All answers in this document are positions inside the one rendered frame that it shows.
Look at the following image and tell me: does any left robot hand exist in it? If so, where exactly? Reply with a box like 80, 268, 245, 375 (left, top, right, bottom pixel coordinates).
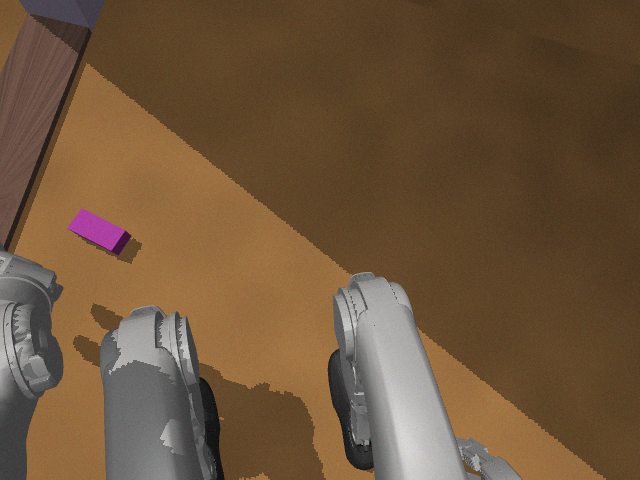
0, 242, 64, 302

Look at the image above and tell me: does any left robot arm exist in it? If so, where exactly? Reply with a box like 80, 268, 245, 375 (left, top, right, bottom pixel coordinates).
0, 251, 63, 480

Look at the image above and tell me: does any right robot foot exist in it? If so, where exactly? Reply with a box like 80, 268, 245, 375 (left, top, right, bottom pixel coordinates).
328, 349, 374, 470

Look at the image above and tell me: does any right robot hand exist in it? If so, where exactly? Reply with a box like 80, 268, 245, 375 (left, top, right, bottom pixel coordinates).
455, 437, 523, 480

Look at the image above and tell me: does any small box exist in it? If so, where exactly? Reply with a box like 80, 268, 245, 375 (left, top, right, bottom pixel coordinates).
67, 208, 131, 255

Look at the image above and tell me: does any left robot foot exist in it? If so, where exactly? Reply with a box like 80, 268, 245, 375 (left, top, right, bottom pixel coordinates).
199, 377, 225, 480

